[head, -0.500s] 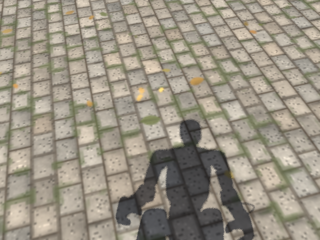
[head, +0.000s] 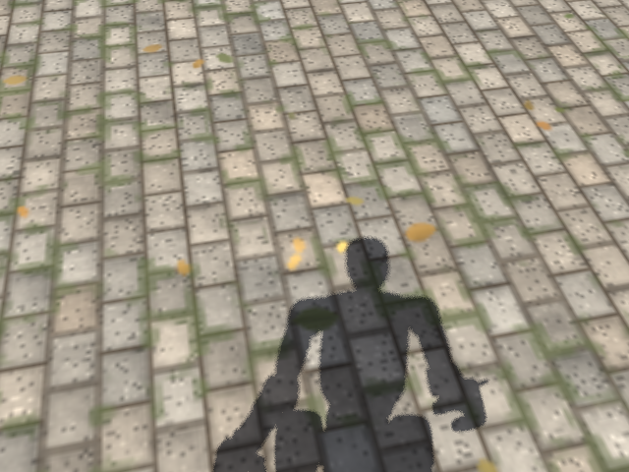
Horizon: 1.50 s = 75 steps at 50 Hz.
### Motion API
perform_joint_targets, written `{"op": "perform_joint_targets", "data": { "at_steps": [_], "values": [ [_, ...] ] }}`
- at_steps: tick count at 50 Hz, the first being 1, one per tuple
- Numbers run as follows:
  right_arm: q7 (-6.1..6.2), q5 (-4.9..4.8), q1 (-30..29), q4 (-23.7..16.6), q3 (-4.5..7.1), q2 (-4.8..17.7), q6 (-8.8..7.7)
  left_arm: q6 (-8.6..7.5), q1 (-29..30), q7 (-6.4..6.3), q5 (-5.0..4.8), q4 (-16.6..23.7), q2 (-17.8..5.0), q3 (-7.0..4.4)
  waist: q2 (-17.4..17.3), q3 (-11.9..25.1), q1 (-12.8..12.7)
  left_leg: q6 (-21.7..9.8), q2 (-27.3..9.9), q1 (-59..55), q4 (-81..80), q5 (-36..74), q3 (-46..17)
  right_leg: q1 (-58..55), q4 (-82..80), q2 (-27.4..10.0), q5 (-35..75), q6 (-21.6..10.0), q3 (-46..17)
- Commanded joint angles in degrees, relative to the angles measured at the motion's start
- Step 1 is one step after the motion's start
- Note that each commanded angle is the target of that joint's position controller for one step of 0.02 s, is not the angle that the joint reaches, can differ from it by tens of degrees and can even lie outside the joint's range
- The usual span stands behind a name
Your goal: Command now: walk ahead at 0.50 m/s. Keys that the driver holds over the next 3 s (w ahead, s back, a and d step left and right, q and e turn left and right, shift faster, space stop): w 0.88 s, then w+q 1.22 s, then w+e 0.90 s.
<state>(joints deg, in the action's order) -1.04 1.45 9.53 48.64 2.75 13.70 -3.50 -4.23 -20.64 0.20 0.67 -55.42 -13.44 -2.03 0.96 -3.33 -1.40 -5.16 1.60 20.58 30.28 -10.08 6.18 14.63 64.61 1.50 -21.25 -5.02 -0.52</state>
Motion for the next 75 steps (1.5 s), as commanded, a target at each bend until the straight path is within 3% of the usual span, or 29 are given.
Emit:
{"op": "perform_joint_targets", "data": {
  "at_steps": [1, 3, 6, 11, 16, 19, 21, 22, 23, 24, 25, 26, 27, 29, 33, 37, 44, 48, 50, 51, 52, 53, 54, 55, 57, 60, 63, 71, 75],
  "values": [
    [0.18, -0.78, 5.4, 0.6, 0.88, 3.9, -0.8, 0.19, -1.6, 0.57, 1.09, 3.3, -4.2, -0.93, -4.5, 1.4, 0.2, -6.4, -15.3, -11.1, -20.6, 0.9, -19.6, 14.7, 2.2, -6.1, 4.7, 0.1, -2.4],
    [0.21, -0.77, 7.8, 2.1, 0.86, 4.2, -1.74, 1.32, -2.0, 1.26, 1.51, 2.9, -3.0, -0.72, -4.8, 1.9, -0.4, -6.7, -14.1, -9.5, -22.0, 7.0, -16.1, 12.9, 0.6, -6.4, 6.3, 1.1, -1.1],
    [0.21, -1.06, 10.9, 3.8, 1.25, 5.9, -2.35, 1.92, 4.1, 1.69, 1.43, 4.7, -2.9, -0.66, -4.0, -0.2, 0.0, -7.2, -13.2, -10.9, -24.5, 8.8, -12.7, 19.0, -4.7, -8.1, 11.7, 2.7, 0.5],
    [0.31, -1.18, 15.4, 5.9, 0.86, 5.4, -2.26, 1.72, 15.6, 1.87, 0.96, 8.2, -1.9, -0.03, -4.2, -1.9, 2.8, -6.0, -11.2, -15.2, -24.6, 14.7, -8.6, 22.2, -20.0, -7.8, 20.4, 4.4, 3.1],
    [0.96, -0.6, 19.3, 7.9, 0.78, 6.0, -2.02, 1.29, 22.5, 1.73, 0.8, 10.5, -2.2, 0.24, -5.0, -2.5, 4.7, -5.9, -13.3, -22.7, -21.9, 21.5, -7.8, 20.8, -29.6, -5.6, 20.8, 2.9, 4.4],
    [1.58, -0.2, 18.0, 8.4, 1.03, 6.9, -1.66, 0.7, 21.3, 1.47, 0.86, 10.8, -3.3, -0.26, -5.4, -2.1, 3.0, -5.1, -15.1, -26.6, -17.4, 30.8, -7.6, 16.9, -33.0, -3.9, 14.8, 0.5, 4.7],
    [1.69, -0.13, 16.0, 8.4, 1.19, 7.6, -1.27, -0.03, 10.9, 0.77, 1.13, 7.4, -4.6, -1.24, -5.0, 3.3, -1.9, -3.5, -13.6, -26.0, -4.8, 43.4, -5.7, 3.5, -37.4, -0.3, 12.8, -1.8, 6.2],
    [1.61, -0.37, 15.7, 8.0, 0.84, 6.8, -1.16, -0.66, 0.8, 0.16, 1.94, 4.1, -6.7, -2.21, -2.8, 9.2, -5.5, -2.3, -11.0, -19.8, 7.2, 37.9, -3.7, -10.2, -38.8, -1.8, 14.0, -3.6, 4.3],
    [1.27, -1.74, 17.5, 5.6, -0.28, 3.1, -1.27, -0.97, -8.1, -0.59, 3.46, 3.0, -12.4, -3.65, 5.6, 17.5, -7.1, -0.3, -6.3, -4.3, 26.9, 15.5, -0.7, -26.8, -40.2, -17.4, 8.2, -7.9, -14.7],
    [1.0, -2.54, 22.6, 6.0, -0.25, 1.3, -1.2, -0.29, -8.2, -0.17, 2.35, 2.4, -15.3, -4.52, 14.2, 21.8, -4.3, 0.6, 3.1, 10.8, 41.5, -21.9, -3.9, -34.0, -47.9, -27.1, 8.6, -14.0, -37.9],
    [1.31, -1.18, 16.7, 5.8, 0.99, 6.0, -0.79, 0.21, -2.2, 0.12, 0.47, 3.1, -11.6, -3.86, 4.4, 13.9, -2.9, -0.4, -1.3, 15.3, 43.9, -17.3, -9.6, -27.4, -48.6, -23.2, 3.9, -11.5, -31.9],
    [0.87, -1.05, 12.8, 4.6, 0.92, 5.3, -1.22, 0.03, 3.0, 0.32, 0.14, 4.0, -8.0, -2.83, 2.6, 6.9, -1.4, -0.5, -3.5, 15.4, 41.4, -11.7, -9.4, -18.7, -50.6, -21.0, 6.1, -9.8, -23.8],
    [0.67, -1.03, 11.5, 4.7, 0.76, 4.2, -1.23, -0.31, 5.5, 0.47, 0.34, 4.0, -5.5, -2.14, 1.3, 4.0, 0.2, -0.4, -5.4, 13.2, 38.2, -8.3, -9.0, -13.1, -52.9, -18.1, 10.1, -7.8, -18.4],
    [0.0, 0.46, 13.0, 5.5, 0.54, 2.6, 0.19, -0.96, 5.8, 0.1, -0.03, 2.7, -3.2, -1.38, 3.0, 2.3, 2.8, 1.0, -7.0, 8.4, 34.2, -6.0, -8.3, -6.9, -55.2, -14.4, 16.2, -5.6, -11.1],
    [-0.89, 0.68, 8.2, 4.1, 0.59, 2.1, 1.66, -2.21, 0.8, -0.04, -0.42, 0.2, -5.3, -1.75, 2.2, 0.8, 3.2, 3.1, -8.0, 12.5, 30.3, -1.1, -6.2, -6.9, -58.0, -13.0, 22.0, -6.6, -6.5],
    [-0.95, 0.26, -1.3, 1.1, 0.41, 2.4, 1.74, -1.9, -3.2, -0.07, -0.35, -1.3, -4.8, -1.38, 1.9, -1.6, 1.2, 4.6, -8.7, 18.3, 21.0, 5.8, -4.6, -9.9, -59.2, -11.8, 25.3, -6.4, -4.0],
    [-0.68, -0.09, -12.0, -2.7, -0.54, 1.7, 1.01, -1.58, -9.0, -0.7, 0.35, -4.1, -5.1, -1.11, 2.7, -3.1, -1.8, 2.7, -5.6, 16.9, 5.8, 9.0, -1.7, -18.9, -56.7, -13.0, 35.2, -6.2, -1.3],
    [-0.28, -0.15, -7.5, -1.8, 0.1, 2.9, 0.26, -1.44, -6.4, -1.55, 1.01, -4.5, -6.4, -1.57, 3.5, -0.8, 1.6, -1.7, -1.8, 8.3, 1.8, 1.5, -0.1, -23.1, -48.4, -14.8, 53.7, -4.3, 3.1],
    [0.35, 0.33, 7.1, 3.1, 1.42, 4.5, -0.39, -0.86, -4.7, -1.63, 1.0, -4.3, -6.9, -1.73, 1.9, 6.8, 7.7, -4.6, 2.1, -8.3, -2.7, 2.2, 1.3, -20.5, -29.9, -12.6, 59.7, -2.3, 6.7],
    [0.78, 1.51, 16.7, 5.5, 2.73, 8.2, -0.67, -0.88, -4.5, -1.6, 0.6, -2.7, -6.0, -1.27, -1.4, 12.5, 10.9, -7.7, -6.2, -22.8, -3.0, -0.2, -9.2, -8.8, -14.1, -10.7, 44.4, -1.0, 8.4],
    [0.85, 1.58, 20.1, 6.0, 4.47, 14.4, -0.36, -1.1, -9.7, -0.5, -1.13, -1.1, -1.6, -0.65, -15.1, 17.6, 8.0, -17.0, -21.7, -37.7, -9.3, -3.2, -40.3, 13.6, 8.7, 1.4, 4.8, 1.9, 9.0],
    [0.17, -0.92, 14.5, 5.6, 4.17, 12.8, 0.45, -1.41, -5.6, -0.35, 0.3, -0.5, -5.3, -1.58, -9.2, 16.6, 6.3, -16.8, -21.3, -36.1, -14.8, -4.4, -47.4, 20.9, 14.3, 0.8, -4.9, 1.2, -1.0],
    [0.12, -1.24, 8.8, 4.2, 3.65, 10.6, 0.59, -1.94, -0.2, -0.07, 0.31, 1.7, -5.8, -1.72, -6.0, 8.5, 4.6, -15.4, -20.0, -28.8, -14.9, -3.1, -38.2, 24.2, 13.3, -2.6, -0.2, 0.9, -1.9],
    [0.03, -0.93, 6.7, 4.0, 2.88, 7.4, 0.39, -2.5, 2.6, 0.01, 0.35, 2.4, -5.4, -1.58, -1.2, 4.9, 3.7, -13.7, -17.8, -22.3, -16.3, 2.8, -32.9, 22.8, 9.5, -4.6, 3.5, 1.1, -1.9],
    [0.61, -1.19, 5.3, 4.5, 1.95, 4.6, -0.12, -1.22, 3.1, 0.01, 1.49, 3.3, -4.2, -1.5, -1.2, 2.5, 0.3, -10.6, -12.8, -13.6, -18.0, 10.6, -25.4, 17.1, 2.6, -6.8, 5.1, 2.5, -2.2],
    [0.88, -1.6, 8.4, 5.0, 2.37, 6.7, -1.06, 0.99, 4.2, 0.32, 2.09, 4.7, -3.0, -1.28, -2.4, 2.9, -0.4, -10.9, -10.6, -10.5, -19.2, 14.1, -22.2, 15.7, -2.8, -6.7, 5.3, 5.1, -0.8],
    [0.97, -1.54, 11.6, 5.0, 2.65, 7.8, -0.8, 1.7, 12.1, 0.47, 1.88, 7.9, -3.6, -1.28, -3.0, 0.3, 1.5, -10.2, -9.3, -10.1, -21.4, 10.3, -22.4, 20.5, -10.6, -7.1, 11.2, 7.3, 0.1],
    [1.38, -0.89, 19.3, 4.5, 2.85, 8.0, -0.01, 1.37, 26.5, 1.07, 1.09, 14.4, -4.0, -0.53, -4.8, 0.3, 6.9, -7.9, -8.5, -20.4, -16.6, 18.8, -24.7, 25.0, -25.2, -4.3, 19.5, 7.9, -0.1],
    [2.12, -0.3, 18.2, 3.2, 3.36, 9.4, 0.19, 0.32, 26.9, 1.04, 0.56, 16.6, -5.4, -0.37, -6.1, 0.6, 5.7, -6.3, -9.4, -21.8, -11.6, 25.1, -27.2, 18.4, -32.3, -2.3, 16.2, 6.2, -0.9]
  ]
}}
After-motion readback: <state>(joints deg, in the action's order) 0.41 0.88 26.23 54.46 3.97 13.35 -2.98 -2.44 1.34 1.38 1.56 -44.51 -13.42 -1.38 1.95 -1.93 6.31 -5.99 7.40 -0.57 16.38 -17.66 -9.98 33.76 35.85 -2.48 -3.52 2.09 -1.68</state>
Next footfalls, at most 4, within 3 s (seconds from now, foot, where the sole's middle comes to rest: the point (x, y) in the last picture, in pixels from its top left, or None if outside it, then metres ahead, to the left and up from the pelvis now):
0.44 right None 0.41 -0.12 -0.77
1.00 left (303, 361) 0.71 0.06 -0.77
1.58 right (348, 247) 1.05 -0.05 -0.77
2.10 left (229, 212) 1.16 0.28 -0.77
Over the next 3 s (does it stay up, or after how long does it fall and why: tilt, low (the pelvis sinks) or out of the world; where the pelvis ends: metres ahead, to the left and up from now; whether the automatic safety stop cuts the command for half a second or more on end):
stays up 1.48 0.40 0.01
